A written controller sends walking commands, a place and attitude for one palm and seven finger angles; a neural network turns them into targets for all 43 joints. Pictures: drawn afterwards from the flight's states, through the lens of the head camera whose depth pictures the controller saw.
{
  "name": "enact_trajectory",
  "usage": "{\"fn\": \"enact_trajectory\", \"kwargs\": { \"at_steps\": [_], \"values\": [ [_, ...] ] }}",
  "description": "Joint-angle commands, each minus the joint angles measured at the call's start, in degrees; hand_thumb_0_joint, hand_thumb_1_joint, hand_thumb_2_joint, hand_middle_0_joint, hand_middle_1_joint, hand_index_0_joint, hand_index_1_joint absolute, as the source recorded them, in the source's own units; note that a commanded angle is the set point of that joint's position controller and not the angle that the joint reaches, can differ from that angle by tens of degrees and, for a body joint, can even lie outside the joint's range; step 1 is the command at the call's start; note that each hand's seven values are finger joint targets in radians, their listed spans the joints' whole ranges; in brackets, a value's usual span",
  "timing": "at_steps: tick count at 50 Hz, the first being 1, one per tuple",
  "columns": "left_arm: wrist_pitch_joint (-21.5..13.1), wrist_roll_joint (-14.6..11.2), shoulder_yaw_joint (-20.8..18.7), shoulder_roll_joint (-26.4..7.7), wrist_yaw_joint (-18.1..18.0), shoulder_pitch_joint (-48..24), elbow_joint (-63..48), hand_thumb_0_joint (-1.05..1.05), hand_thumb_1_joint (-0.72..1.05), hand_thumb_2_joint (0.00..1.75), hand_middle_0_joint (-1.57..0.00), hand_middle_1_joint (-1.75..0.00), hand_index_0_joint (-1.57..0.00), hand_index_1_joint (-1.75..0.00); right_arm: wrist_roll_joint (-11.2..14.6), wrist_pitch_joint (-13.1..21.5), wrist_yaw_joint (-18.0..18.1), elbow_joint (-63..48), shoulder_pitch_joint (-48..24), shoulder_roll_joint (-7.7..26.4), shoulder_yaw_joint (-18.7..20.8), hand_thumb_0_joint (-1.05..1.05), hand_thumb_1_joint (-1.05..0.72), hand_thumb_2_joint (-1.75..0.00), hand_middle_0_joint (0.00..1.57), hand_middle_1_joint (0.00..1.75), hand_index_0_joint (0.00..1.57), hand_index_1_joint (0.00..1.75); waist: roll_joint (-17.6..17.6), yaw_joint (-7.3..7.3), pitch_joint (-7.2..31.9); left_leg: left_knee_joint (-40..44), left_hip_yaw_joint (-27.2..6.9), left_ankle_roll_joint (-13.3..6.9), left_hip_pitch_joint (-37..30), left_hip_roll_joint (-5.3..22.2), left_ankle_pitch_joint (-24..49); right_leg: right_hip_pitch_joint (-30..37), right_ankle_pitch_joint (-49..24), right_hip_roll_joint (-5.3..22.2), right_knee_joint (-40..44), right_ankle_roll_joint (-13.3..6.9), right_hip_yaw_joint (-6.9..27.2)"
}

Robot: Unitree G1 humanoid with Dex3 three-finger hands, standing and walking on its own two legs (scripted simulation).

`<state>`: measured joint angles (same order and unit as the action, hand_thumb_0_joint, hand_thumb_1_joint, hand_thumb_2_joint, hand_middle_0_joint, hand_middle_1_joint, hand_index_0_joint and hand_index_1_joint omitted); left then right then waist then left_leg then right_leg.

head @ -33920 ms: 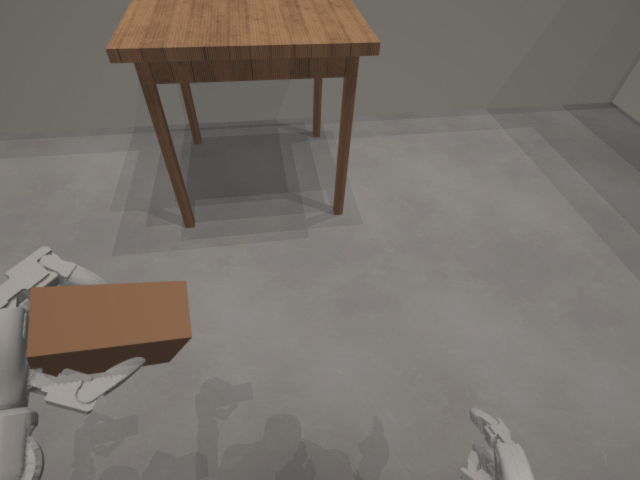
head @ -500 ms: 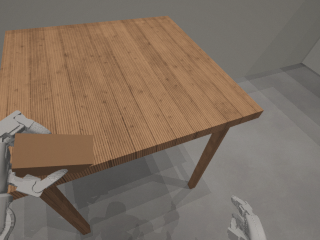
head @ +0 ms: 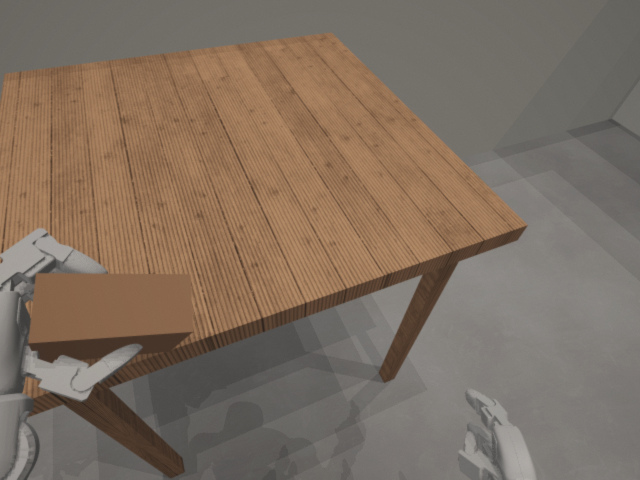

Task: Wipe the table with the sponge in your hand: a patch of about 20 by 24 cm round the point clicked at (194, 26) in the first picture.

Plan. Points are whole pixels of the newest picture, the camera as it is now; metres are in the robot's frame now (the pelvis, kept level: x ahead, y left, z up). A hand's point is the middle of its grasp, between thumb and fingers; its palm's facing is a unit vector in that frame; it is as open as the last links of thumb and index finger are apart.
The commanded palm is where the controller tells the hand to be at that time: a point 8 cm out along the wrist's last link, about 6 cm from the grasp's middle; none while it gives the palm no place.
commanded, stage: come to a stop and stand still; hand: left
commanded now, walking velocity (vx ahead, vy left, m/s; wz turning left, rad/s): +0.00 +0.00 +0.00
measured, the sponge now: (136, 318) +0.23 +0.21 +0.13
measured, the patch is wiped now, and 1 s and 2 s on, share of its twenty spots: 0.00 0.00 0.00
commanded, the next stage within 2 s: look again from close up in 0.12 s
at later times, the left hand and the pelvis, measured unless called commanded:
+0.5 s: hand (82, 311) +0.22 +0.25 +0.15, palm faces +0.39 -0.84 -0.37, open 9.9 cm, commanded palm +0.16 +0.28 +0.17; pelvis +0.01 +0.00 +0.00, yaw +0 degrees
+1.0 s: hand (78, 332) +0.20 +0.24 +0.16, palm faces +0.41 -0.67 -0.61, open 9.9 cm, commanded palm +0.16 +0.28 +0.20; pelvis -0.01 -0.02 -0.01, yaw +1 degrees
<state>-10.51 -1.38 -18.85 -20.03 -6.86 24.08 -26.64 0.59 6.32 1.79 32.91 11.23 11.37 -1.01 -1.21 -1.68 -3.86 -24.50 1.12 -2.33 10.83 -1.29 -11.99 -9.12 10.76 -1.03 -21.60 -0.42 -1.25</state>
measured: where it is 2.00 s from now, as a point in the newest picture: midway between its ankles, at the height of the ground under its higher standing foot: outside the picture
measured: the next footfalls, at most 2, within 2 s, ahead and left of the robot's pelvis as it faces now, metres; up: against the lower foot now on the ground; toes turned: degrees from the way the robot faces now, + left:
none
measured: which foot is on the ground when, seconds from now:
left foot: down 0.00-1.00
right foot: down 0.00-1.00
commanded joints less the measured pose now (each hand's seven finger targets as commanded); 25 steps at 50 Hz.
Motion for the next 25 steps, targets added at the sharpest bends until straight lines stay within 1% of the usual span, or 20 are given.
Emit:
{"fn": "enact_trajectory", "kwargs": {
  "at_steps": [1, 3, 4, 5, 6, 8, 9, 10, 13, 14, 15, 16, 17, 18, 19, 20, 21, 23, 24, 25],
  "values": [
    [-3.19, -1.17, -5.94, -8.54, -1.08, -3.29, -11.19, 0.0, 0.1, 1.3, -1.2, -1.6, -1.2, -1.6, 0.11, 2.75, 0.45, -8.97, -4.98, 6.78, 2.7, 0.0, -0.9, -0.9, 0.2, 0.3, 0.2, 0.3, 3.96, 0.09, 9.56, 3.92, -4.71, 1.88, -1.37, 4.73, 9.3, 3.67, -9.97, 3.42, 1.96, -0.5, 4.02],
    [-3.14, -1.24, -6.25, -8.93, -1.11, -3.52, -11.08, 0.0, 0.1, 1.3, -1.2, -1.6, -1.2, -1.6, 0.13, 2.49, 0.53, -8.92, -4.98, 6.99, 2.81, 0.0, -0.9, -0.9, 0.2, 0.3, 0.2, 0.3, 3.65, 0.1, 9.36, 4.1, -4.63, 1.81, -0.92, 4.56, 8.21, 3.68, -9.39, 3.41, 2.29, -0.46, 4.3],
    [-3.04, -1.15, -6.92, -9.68, -1.24, -3.53, -11.61, 0.0, 0.1, 1.3, -1.2, -1.6, -1.2, -1.6, 0.14, 2.53, 0.74, -8.87, -5.67, 6.9, 2.76, 0.0, -0.9, -0.9, 0.2, 0.3, 0.2, 0.3, 4.69, 0.12, 9.47, 3.98, -4.37, 1.75, -1.71, 4.54, 8.61, 3.14, -9.74, 3.58, 2.22, -0.52, 4.27],
    [-2.94, -1.27, -6.1, -8.71, -1.2, -3.23, -10.72, 0.0, 0.1, 1.3, -1.2, -1.6, -1.2, -1.6, 0.06, 2.3, 0.71, -8.82, -5.11, 6.75, 2.56, 0.0, -0.9, -0.9, 0.2, 0.3, 0.2, 0.3, 3.39, 0.16, 9.3, 4.16, -4.75, 1.66, -0.91, 4.63, 7.81, 3.63, -8.86, 3.57, 2.29, -0.41, 3.91],
    [-2.85, -1.34, -5.95, -8.66, -1.18, -3.49, -10.68, 0.0, 0.1, 1.3, -1.2, -1.6, -1.2, -1.6, 0.12, 2.19, 0.7, -9.08, -5.2, 6.85, 2.66, 0.0, -0.9, -0.9, 0.2, 0.3, 0.2, 0.3, 3.09, 0.12, 8.62, 4.32, -4.89, 1.62, -0.31, 4.48, 7.07, 3.59, -8.42, 3.53, 2.71, -0.45, 4.34],
    [-2.84, -1.33, -6.09, -8.9, -1.22, -3.8, -10.97, 0.0, 0.1, 1.3, -1.2, -1.6, -1.2, -1.6, 0.1, 2.11, 0.74, -9.06, -5.26, 6.87, 2.76, 0.0, -0.9, -0.9, 0.2, 0.3, 0.2, 0.3, 2.88, 0.14, 8.7, 4.1, -4.51, 1.46, -0.17, 4.19, 5.7, 3.53, -7.74, 3.73, 3.37, -0.48, 4.76],
    [-2.87, -1.25, -6.68, -9.81, -1.34, -4.42, -12.49, 0.0, 0.1, 1.3, -1.2, -1.6, -1.2, -1.6, 0.19, 2.26, 0.85, -9.01, -5.91, 7.01, 2.83, 0.0, -0.9, -0.9, 0.2, 0.3, 0.2, 0.3, 4.12, 0.21, 8.86, 3.79, -4.31, 1.49, -1.02, 4.16, 6.27, 2.86, -8.05, 3.87, 3.25, -0.64, 4.95],
    [-3.04, -1.29, -6.23, -9.33, -1.42, -4.6, -12.75, 0.0, 0.1, 1.3, -1.2, -1.6, -1.2, -1.6, 0.06, 2.18, 0.83, -8.86, -5.23, 6.99, 2.73, 0.0, -0.9, -0.9, 0.2, 0.3, 0.2, 0.3, 4.19, 0.25, 9.48, 4.06, -4.79, 1.47, -0.55, 4.24, 6.55, 3.97, -7.92, 3.78, 2.64, -0.61, 4.3],
    [-3.13, -1.27, -5.87, -9.32, -1.44, -4.96, -13.77, 0.0, 0.1, 1.3, -1.2, -1.6, -1.2, -1.6, 0.12, 2.32, 0.79, -9.09, -5.19, 6.93, 2.89, 0.0, -0.9, -0.9, 0.2, 0.3, 0.2, 0.3, 4.41, 0.19, 9.47, 3.89, -4.57, 1.4, -0.81, 4.1, 6.21, 3.79, -8.08, 3.66, 2.86, -0.55, 4.71],
    [-3.01, -1.26, -7.11, -10.43, -1.6, -4.29, -13.72, 0.0, 0.1, 1.3, -1.2, -1.6, -1.2, -1.6, 0.08, 2.5, 0.99, -8.92, -5.76, 6.81, 2.76, 0.0, -0.9, -0.9, 0.2, 0.3, 0.2, 0.3, 5.0, 0.07, 9.82, 3.85, -4.54, 1.37, -1.8, 4.35, 6.82, 3.15, -8.52, 3.84, 2.59, -0.57, 4.51],
    [-3.01, -1.29, -6.39, -9.41, -1.6, -4.05, -13.22, 0.0, 0.1, 1.3, -1.2, -1.6, -1.2, -1.6, -0.01, 2.33, 0.94, -8.78, -5.12, 6.75, 2.66, 0.0, -0.9, -0.9, 0.2, 0.3, 0.2, 0.3, 4.51, 0.12, 10.15, 3.83, -4.81, 1.28, -1.28, 4.58, 7.57, 4.22, -8.94, 3.8, 2.22, -0.52, 4.09],
    [-3.01, -1.33, -6.07, -9.23, -1.6, -4.45, -13.6, 0.0, 0.1, 1.3, -1.2, -1.6, -1.2, -1.6, 0.14, 2.32, 0.87, -9.05, -5.0, 6.86, 2.84, 0.0, -0.9, -0.9, 0.2, 0.3, 0.2, 0.3, 4.75, 0.16, 9.81, 3.87, -4.74, 1.41, -1.18, 4.44, 7.79, 4.19, -9.02, 3.65, 2.12, -0.56, 4.23],
    [-3.03, -1.37, -6.35, -9.41, -1.63, -4.44, -13.39, 0.0, 0.1, 1.3, -1.2, -1.6, -1.2, -1.6, 0.08, 2.3, 0.86, -8.95, -5.02, 6.93, 2.83, 0.0, -0.9, -0.9, 0.2, 0.3, 0.2, 0.3, 5.48, 0.14, 9.75, 3.93, -4.62, 1.46, -1.02, 4.45, 7.62, 4.07, -8.91, 3.58, 2.14, -0.51, 4.3],
    [-3.06, -1.31, -6.39, -9.48, -1.62, -4.42, -13.47, 0.0, 0.1, 1.3, -1.2, -1.6, -1.2, -1.6, 0.13, 2.26, 0.83, -8.87, -4.89, 7.0, 2.93, 0.0, -0.9, -0.9, 0.2, 0.3, 0.2, 0.3, 5.25, 0.16, 10.04, 3.99, -4.88, 1.5, -1.01, 4.48, 7.76, 4.5, -8.95, 3.42, 1.99, -0.51, 4.14],
    [-2.88, -1.3, -7.0, -10.0, -1.68, -3.51, -13.08, 0.0, 0.1, 1.3, -1.2, -1.6, -1.2, -1.6, 0.15, 2.42, 0.98, -8.86, -5.49, 6.95, 2.82, 0.0, -0.9, -0.9, 0.2, 0.3, 0.2, 0.3, 6.2, 0.12, 9.77, 4.07, -4.97, 1.49, -1.7, 4.68, 8.6, 3.59, -9.27, 3.6, 1.78, -0.58, 3.99],
    [-2.92, -1.27, -6.04, -8.98, -1.61, -3.82, -13.38, 0.0, 0.1, 1.3, -1.2, -1.6, -1.2, -1.6, 0.13, 2.15, 0.87, -8.75, -4.78, 6.86, 2.75, 0.0, -0.9, -0.9, 0.2, 0.3, 0.2, 0.3, 6.05, 0.29, 10.05, 4.23, -5.16, 1.52, -1.45, 4.88, 9.25, 4.3, -9.35, 3.33, 1.25, -0.51, 3.4],
    [-2.9, -1.33, -5.86, -9.0, -1.56, -4.18, -13.3, 0.0, 0.1, 1.3, -1.2, -1.6, -1.2, -1.6, 0.23, 2.11, 0.84, -8.99, -4.86, 6.87, 2.8, 0.0, -0.9, -0.9, 0.2, 0.3, 0.2, 0.3, 6.04, 0.26, 9.63, 4.66, -5.22, 1.62, -1.15, 4.97, 8.54, 4.08, -8.61, 3.16, 1.19, -0.38, 3.28],
    [-2.69, -1.43, -6.34, -9.02, -1.51, -2.95, -11.69, 0.0, 0.1, 1.3, -1.2, -1.6, -1.2, -1.6, 0.19, 1.89, 0.89, -9.01, -4.8, 6.83, 2.77, 0.0, -0.9, -0.9, 0.2, 0.3, 0.2, 0.3, 4.1, 0.11, 9.54, 4.53, -5.18, 1.5, -0.57, 5.0, 8.29, 4.54, -8.73, 3.21, 1.66, -0.27, 3.36],
    [-2.44, -1.4, -7.13, -9.56, -1.59, -2.02, -11.26, 0.0, 0.1, 1.3, -1.2, -1.6, -1.2, -1.6, 0.24, 1.94, 0.98, -8.9, -5.09, 6.85, 2.78, 0.0, -0.9, -0.9, 0.2, 0.3, 0.2, 0.3, 3.6, 0.14, 9.94, 4.29, -5.24, 1.56, -1.43, 4.99, 9.65, 4.27, -9.7, 3.32, 1.49, -0.36, 3.19],
    [-2.44, -1.51, -6.09, -8.46, -1.46, -2.17, -11.31, 0.0, 0.1, 1.3, -1.2, -1.6, -1.2, -1.6, 0.24, 1.73, 0.92, -8.91, -4.62, 6.78, 2.75, 0.0, -0.9, -0.9, 0.2, 0.3, 0.2, 0.3, 3.07, 0.28, 10.29, 4.1, -5.31, 1.5, -1.26, 5.17, 9.99, 4.71, -9.74, 3.48, 1.33, -0.34, 3.08]
  ]
}}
